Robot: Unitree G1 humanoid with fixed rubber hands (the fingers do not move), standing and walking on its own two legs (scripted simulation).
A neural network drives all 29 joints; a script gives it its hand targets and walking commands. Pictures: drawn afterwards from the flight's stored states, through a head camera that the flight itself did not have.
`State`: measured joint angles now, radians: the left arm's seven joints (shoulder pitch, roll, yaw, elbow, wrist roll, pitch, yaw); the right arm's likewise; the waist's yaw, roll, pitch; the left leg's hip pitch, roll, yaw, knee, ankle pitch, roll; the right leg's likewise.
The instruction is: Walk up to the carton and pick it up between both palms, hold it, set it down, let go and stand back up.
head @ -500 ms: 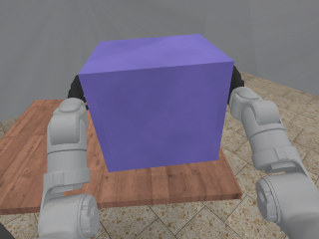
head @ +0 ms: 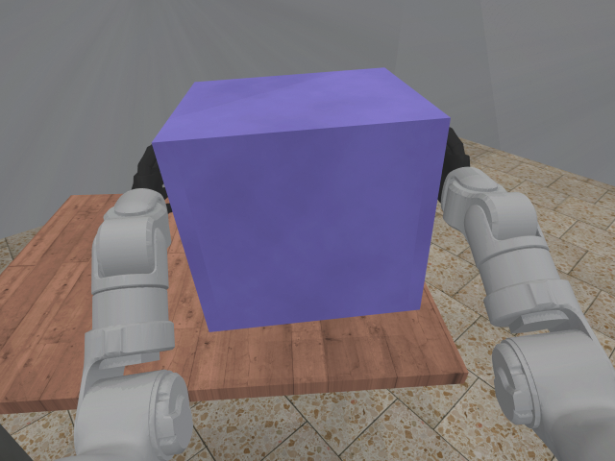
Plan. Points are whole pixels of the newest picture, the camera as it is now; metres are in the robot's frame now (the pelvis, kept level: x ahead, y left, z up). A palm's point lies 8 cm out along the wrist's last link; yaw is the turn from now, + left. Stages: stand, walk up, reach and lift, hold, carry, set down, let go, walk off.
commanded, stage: hold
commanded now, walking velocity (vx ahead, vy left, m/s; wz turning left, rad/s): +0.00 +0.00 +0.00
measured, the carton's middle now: (302, 191) +0.41 +0.00 +0.22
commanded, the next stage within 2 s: none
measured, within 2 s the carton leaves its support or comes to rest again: neither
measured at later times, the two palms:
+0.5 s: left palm (148, 199) +0.36 +0.19 +0.25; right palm (449, 177) +0.36 -0.18 +0.26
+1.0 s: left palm (151, 200) +0.36 +0.19 +0.25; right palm (452, 179) +0.36 -0.18 +0.26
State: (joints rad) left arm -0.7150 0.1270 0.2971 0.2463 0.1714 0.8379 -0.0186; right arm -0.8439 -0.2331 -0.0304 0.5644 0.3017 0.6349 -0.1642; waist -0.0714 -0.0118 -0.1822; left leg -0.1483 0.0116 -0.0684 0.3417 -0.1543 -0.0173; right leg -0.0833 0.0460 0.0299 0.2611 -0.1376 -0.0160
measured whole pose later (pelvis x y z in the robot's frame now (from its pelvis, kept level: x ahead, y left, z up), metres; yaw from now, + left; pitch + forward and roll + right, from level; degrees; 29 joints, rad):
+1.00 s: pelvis +0.00 +0.00 +0.00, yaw +0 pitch -2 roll -1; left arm -0.71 0.12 0.29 0.23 0.17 0.84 -0.01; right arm -0.84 -0.24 -0.02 0.57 0.32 0.63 -0.16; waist -0.07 -0.01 -0.19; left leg -0.15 0.01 -0.07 0.35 -0.16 -0.01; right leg -0.08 0.05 0.03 0.26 -0.14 -0.01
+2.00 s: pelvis +0.00 +0.00 +0.00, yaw +0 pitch -2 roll -1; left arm -0.73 0.13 0.29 0.28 0.16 0.83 -0.01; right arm -0.87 -0.24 -0.03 0.61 0.30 0.63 -0.16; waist -0.07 -0.01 -0.19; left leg -0.16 0.01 -0.07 0.34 -0.15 -0.02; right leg -0.09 0.05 0.03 0.26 -0.14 -0.02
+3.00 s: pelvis +0.00 +0.00 +0.00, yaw +0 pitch -2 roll -1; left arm -0.72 0.14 0.29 0.26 0.16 0.84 -0.01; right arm -0.86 -0.24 -0.03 0.58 0.31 0.63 -0.17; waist -0.07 -0.01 -0.19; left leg -0.17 0.01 -0.08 0.35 -0.15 -0.02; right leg -0.10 0.05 0.03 0.26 -0.13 -0.02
